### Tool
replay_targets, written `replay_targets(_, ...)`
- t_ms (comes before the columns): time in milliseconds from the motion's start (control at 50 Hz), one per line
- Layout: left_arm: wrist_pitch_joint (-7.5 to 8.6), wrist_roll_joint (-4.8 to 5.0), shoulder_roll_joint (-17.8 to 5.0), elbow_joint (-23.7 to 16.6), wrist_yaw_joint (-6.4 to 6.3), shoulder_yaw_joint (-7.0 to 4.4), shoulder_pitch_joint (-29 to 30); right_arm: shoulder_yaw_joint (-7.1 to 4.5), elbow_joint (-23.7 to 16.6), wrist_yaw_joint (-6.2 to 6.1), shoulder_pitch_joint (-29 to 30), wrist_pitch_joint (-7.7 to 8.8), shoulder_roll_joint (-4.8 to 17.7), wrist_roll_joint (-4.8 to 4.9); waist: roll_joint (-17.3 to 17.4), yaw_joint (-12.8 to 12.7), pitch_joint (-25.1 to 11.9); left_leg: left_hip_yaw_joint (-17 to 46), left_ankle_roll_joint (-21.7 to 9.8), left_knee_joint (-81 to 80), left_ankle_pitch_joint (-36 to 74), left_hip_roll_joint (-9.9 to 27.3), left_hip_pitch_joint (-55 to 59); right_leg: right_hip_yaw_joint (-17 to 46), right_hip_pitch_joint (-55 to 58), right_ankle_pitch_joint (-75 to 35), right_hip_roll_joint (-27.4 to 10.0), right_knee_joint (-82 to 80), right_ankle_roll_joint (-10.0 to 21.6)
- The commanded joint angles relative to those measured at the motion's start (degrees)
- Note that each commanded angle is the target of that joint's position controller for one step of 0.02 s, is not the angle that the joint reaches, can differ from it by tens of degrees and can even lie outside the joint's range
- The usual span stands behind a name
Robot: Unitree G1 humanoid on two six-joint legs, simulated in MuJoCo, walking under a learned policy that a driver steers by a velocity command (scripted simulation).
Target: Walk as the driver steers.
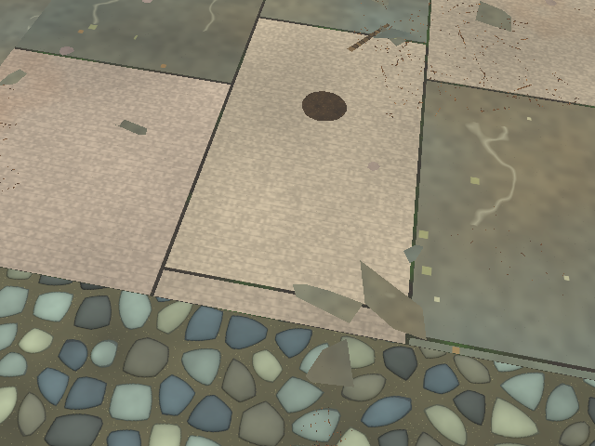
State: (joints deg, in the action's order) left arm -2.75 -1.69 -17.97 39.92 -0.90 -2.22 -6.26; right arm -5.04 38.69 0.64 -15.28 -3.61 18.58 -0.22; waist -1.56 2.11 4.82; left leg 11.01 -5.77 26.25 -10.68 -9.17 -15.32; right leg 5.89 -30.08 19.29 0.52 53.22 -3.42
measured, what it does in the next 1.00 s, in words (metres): walks ahead, turning right: right foot, then left foot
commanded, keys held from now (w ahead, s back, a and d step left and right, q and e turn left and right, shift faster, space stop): e+shift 0.54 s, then w+e+shift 0.18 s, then w+q+shift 0.28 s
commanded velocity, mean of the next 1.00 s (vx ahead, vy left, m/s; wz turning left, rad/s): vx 0.26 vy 0.00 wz -0.34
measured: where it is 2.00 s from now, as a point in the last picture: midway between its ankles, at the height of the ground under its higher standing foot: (367, 249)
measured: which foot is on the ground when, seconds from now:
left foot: down 0.00-0.24, up 0.26-0.54, down 0.56-1.00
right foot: up 0.00-0.22, down 0.24-0.58, up 0.60-1.00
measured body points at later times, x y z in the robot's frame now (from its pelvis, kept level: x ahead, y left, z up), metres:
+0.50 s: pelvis +0.04 -0.02 +0.00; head +0.09 -0.04 +0.45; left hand +0.18 +0.26 -0.11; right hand +0.14 -0.32 -0.10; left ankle +0.06 +0.10 -0.71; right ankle +0.04 -0.14 -0.74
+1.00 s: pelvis +0.17 -0.09 +0.00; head +0.20 -0.08 +0.45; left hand +0.49 +0.00 -0.08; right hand -0.03 -0.28 -0.12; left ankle +0.08 +0.09 -0.74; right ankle +0.20 -0.27 -0.72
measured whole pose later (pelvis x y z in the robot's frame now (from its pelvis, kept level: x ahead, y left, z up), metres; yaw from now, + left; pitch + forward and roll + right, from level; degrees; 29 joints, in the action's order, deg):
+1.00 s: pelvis +0.17 -0.09 +0.00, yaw -25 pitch +4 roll -1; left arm 0.6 -2.2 -16.6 39.3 4.7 -1.8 -1.2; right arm -1.5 51.3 0.5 -33.0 4.1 14.9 -1.1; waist -1.3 8.2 -2.6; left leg 2.0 -1.1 12.0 -20.1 1.2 4.2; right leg 0.3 -31.3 12.1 -1.8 37.3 -0.9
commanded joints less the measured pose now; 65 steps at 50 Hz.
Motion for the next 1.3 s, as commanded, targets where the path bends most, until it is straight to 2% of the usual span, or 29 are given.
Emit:
replay_targets(20, 0.77, 0.34, -5.15, -2.93, -0.38, -1.17, 0.11, -2.40, -3.32, -0.65, -1.29, 0.71, 9.15, -0.52, 7.76, 0.63, -7.51, 16.88, -5.60, -6.21, 8.48, 15.48, 9.78, -0.79, -4.27, -1.32, 0.04, -2.02, 0.27)
replay_targets(140, 0.77, 1.37, -2.56, -0.47, 0.17, 0.16, -1.51, 1.62, -1.60, -1.18, 1.10, 1.32, 2.58, -2.02, 7.59, 0.36, -7.94, 11.54, -4.40, -6.57, 14.60, 15.71, 2.78, -4.01, 12.92, 0.39, -1.03, -13.44, 2.76)
replay_targets(200, 1.12, 1.29, -4.34, 0.44, 0.36, -0.27, -3.04, 1.30, 0.17, -2.19, 1.82, 1.46, 6.56, -1.53, 6.35, -1.93, -4.93, 9.03, -2.63, -2.81, 12.98, 15.46, 1.12, -3.48, 19.92, -5.36, 1.61, -27.77, 5.09)
replay_targets(220, 1.70, 0.90, -6.01, 0.11, 0.26, -0.54, -2.82, 1.07, 0.53, -2.55, 0.74, 1.71, 7.33, -1.50, 4.06, -1.58, -4.73, 8.02, -0.89, -0.43, 11.30, 14.41, 1.25, 1.68, 20.94, -9.25, -0.34, -31.11, 6.17)
replay_targets(240, 2.40, 0.31, -9.98, -0.23, 0.20, -1.20, -4.33, 1.13, -0.42, -2.75, 0.10, 1.96, 6.63, -1.61, -3.37, -0.79, -6.02, 3.21, 0.96, 7.64, 6.43, 10.16, 0.46, 13.01, 21.88, -18.16, -8.47, -34.01, 8.29)
replay_targets(260, 2.28, 1.17, -14.17, 0.55, 0.75, -2.71, -4.29, 1.10, -1.64, -2.86, 1.07, 1.75, 5.98, -1.03, -9.97, 0.21, -4.48, -5.42, 3.51, 12.12, -8.54, 1.68, -5.73, 23.14, 22.11, -31.82, -15.18, -33.32, 15.88)
replay_targets(300, 2.27, 1.21, -11.08, 1.90, 1.63, -2.96, -9.92, 1.24, -2.31, -2.93, 5.05, 2.08, 6.14, -1.31, -8.50, -3.49, -5.44, -5.45, 4.91, 26.06, -22.64, 1.73, -12.29, 29.48, 25.28, -33.70, -17.20, -35.33, 20.48)
replay_targets(320, 1.91, 1.39, -10.58, 1.87, 1.47, -3.31, -8.59, 1.38, -1.97, -2.57, 5.57, 2.11, 5.12, -1.17, -5.08, -2.61, -5.23, -4.60, 5.73, 29.41, -20.44, 2.97, -13.14, 25.61, 24.53, -30.15, -13.93, -34.48, 18.96)
replay_targets(380, 0.83, 1.54, -9.68, 0.99, 1.07, -4.08, -5.98, 1.99, -2.39, -1.77, 6.67, 1.93, 3.29, -0.75, -5.14, -1.74, -6.29, -5.89, 7.76, 25.22, -15.45, 4.04, -12.72, 19.70, 23.69, -25.53, -6.54, -33.59, 14.40)
replay_targets(480, -0.04, 1.19, -10.88, 0.59, 1.54, -5.85, -8.21, 2.54, -3.77, -2.10, 8.84, 2.61, 2.94, -0.15, -7.02, -3.92, -9.11, -6.13, 7.62, 14.06, -13.75, 2.83, -8.51, 25.63, 23.72, -21.83, -5.57, -32.33, 13.77)
replay_targets(540, -0.16, 1.26, -10.88, -0.82, 1.77, -6.18, -4.00, 2.34, -2.45, -3.02, 4.04, 3.47, 3.71, -0.10, -7.97, -0.97, -9.39, -6.18, 6.41, 1.20, -9.01, 2.23, 2.76, 27.06, 16.90, -17.82, -2.83, -30.82, 9.92)
replay_targets(560, -0.19, 1.65, -10.23, -1.40, 1.72, -6.11, -2.55, 2.05, -1.44, -3.38, 0.37, 3.93, 4.71, -0.43, -5.21, 1.40, -11.04, -5.03, 5.52, -7.13, -8.13, 4.40, 12.49, 25.08, 9.53, 0.41, 0.58, -29.32, 7.44)
replay_targets(580, 0.03, 1.83, -6.37, -2.14, 1.58, -5.28, -4.75, 0.90, -1.45, -3.91, -1.41, 4.05, 10.13, -0.68, 7.22, 1.17, -11.96, 8.25, 2.64, -14.12, -23.15, 17.74, 22.35, 16.21, -2.61, 19.90, 7.18, -18.46, 4.34)
replay_targets(600, 0.31, 0.89, -4.85, -3.46, 1.42, -4.51, -4.01, -0.56, -2.15, -3.61, 0.89, 3.90, 16.54, -1.87, 18.35, 1.15, -8.73, 27.89, -2.05, -21.30, -38.27, 31.12, 19.04, 4.98, -12.21, 13.90, 11.81, -3.49, 3.11)
replay_targets(620, 0.52, -0.62, -9.75, -3.00, 1.56, -5.29, -1.70, 0.27, -2.33, -3.40, 4.03, 3.85, 12.43, -2.27, 9.39, -0.56, -4.57, 23.49, -2.44, -19.88, -37.25, 30.52, 13.22, 4.71, -12.49, 6.30, 4.06, 3.07, 3.52)
replay_targets(660, 0.71, -0.44, -8.67, -2.01, 3.58, -5.15, -3.10, 1.62, -2.56, -3.10, 6.12, 4.57, 7.85, -1.82, 8.33, -2.25, -2.94, 12.76, -0.62, -19.11, -30.13, 24.87, 11.53, 2.36, -12.82, -0.59, 2.33, 9.20, 3.22)
replay_targets(720, 0.54, -0.44, -7.06, -1.76, 5.84, -4.37, -3.47, 1.62, -1.32, -2.44, 1.96, 6.28, 7.51, -1.46, 8.97, -1.21, -2.07, 3.50, 0.58, -19.70, -24.43, 22.37, 13.50, -1.24, -16.79, -5.43, -0.11, 16.73, 2.92)
replay_targets(820, 2.20, -1.21, -5.11, -2.65, 5.41, -3.10, 1.80, 1.30, 4.25, -0.70, -9.34, 9.16, 7.01, -1.11, 6.49, 1.59, 1.63, 4.93, -3.10, -21.37, -23.12, 22.85, 15.56, 4.37, -20.46, -10.27, 2.53, 8.03, 3.28)
replay_targets(880, 3.02, -1.90, -5.08, -4.05, 5.59, -2.07, 7.65, 1.50, 5.97, -0.18, -10.70, 9.06, 6.10, -0.17, 7.76, 1.79, 2.44, 4.56, -5.54, -22.82, -17.70, 21.88, 16.09, -4.35, -18.94, -11.44, -2.43, -3.20, 1.74)
replay_targets(960, 4.64, -0.11, -2.21, -6.89, 5.88, -0.19, 15.28, 1.01, 8.51, -0.41, -14.07, 8.76, 7.35, -1.10, 9.64, 4.25, 3.73, 4.00, -6.46, -21.85, -6.23, 21.90, 10.46, -8.14, -5.68, -7.53, -1.37, -16.88, 2.07)
replay_targets(1000, 5.35, 0.06, -3.12, -6.57, 4.90, -0.28, 11.35, 0.53, 9.64, -0.43, -13.32, 8.31, 8.57, -0.76, 10.58, 1.29, 2.33, 4.01, -6.53, -17.97, 5.38, 22.67, 8.17, -9.03, 4.59, -3.68, 0.70, -21.61, 3.72)
replay_targets(1040, 6.58, -0.30, -6.71, -0.97, 2.48, -2.05, -7.58, 0.58, 9.78, -0.02, -10.07, 8.90, 8.34, 0.22, 6.05, -8.75, -8.18, -2.31, -4.18, 3.18, 27.22, 18.07, -0.61, -7.81, 33.03, -6.93, 1.93, -25.00, 5.86)
replay_targets(1060, 7.04, -1.59, -11.96, 0.54, 0.95, -3.66, -19.23, 1.08, 7.87, 0.42, -8.10, 9.57, 6.46, 0.74, -0.22, -14.60, -17.50, -5.46, -2.64, 22.21, 14.64, 13.06, -13.15, 4.64, 49.85, 8.48, -10.70, -27.72, 7.76)
replay_targets(1080, 6.98, -2.75, -17.16, 0.83, 0.30, -4.49, -23.70, 2.57, 4.48, 0.42, -8.90, 9.77, -1.57, 1.70, -13.74, -13.05, -24.02, -7.96, -1.60, 40.53, -19.09, 7.06, -28.27, 30.80, 57.91, 34.37, -26.98, -37.12, 9.39)
replay_targets(1100, 6.79, -2.07, -13.76, 0.03, 0.02, -3.87, -18.23, 1.52, 4.83, 0.14, -6.70, 8.84, 2.90, 1.40, -7.78, -11.11, -19.13, -4.69, -2.39, 47.85, -12.95, 8.72, -30.79, 37.03, 47.31, 35.18, -26.85, -40.67, 10.27)
replay_targets(1140, 7.00, -1.33, -5.72, 0.25, 0.49, -1.92, -10.63, 1.21, 5.71, 1.20, -5.09, 7.78, 2.17, 0.61, -3.38, -5.84, -7.95, -6.08, -1.61, 46.58, -4.73, 14.10, -30.00, 17.56, 35.28, 16.42, -20.84, -40.78, 8.79)
replay_targets(1180, 7.58, -0.55, -2.47, 1.41, 0.32, -1.01, -9.98, 1.23, 6.74, 2.31, -5.38, 6.04, 0.25, -0.90, -5.49, -3.27, -3.49, -7.34, -0.03, 46.32, -3.04, 16.00, -28.85, 6.51, 29.10, 6.71, -16.67, -43.42, 7.25)
replay_targets(1240, 9.07, 0.56, -0.31, 4.33, 0.97, -0.63, -12.73, 1.66, 4.19, 3.51, 0.37, 4.30, -1.78, -1.36, -4.89, -2.27, 0.28, -8.74, 0.58, 48.15, 1.22, 16.84, -33.68, -3.44, 27.58, -5.90, -15.51, -45.50, 6.65)
replay_targets(1300, 10.13, 0.20, 0.56, 5.80, 1.23, -0.34, -12.91, 2.30, 0.89, 4.28, 7.31, 4.07, -1.99, -1.07, -4.12, -1.16, 3.17, -11.33, 0.44, 42.76, 8.25, 16.04, -34.06, -12.98, 24.60, -18.16, -13.14, -47.55, 6.28)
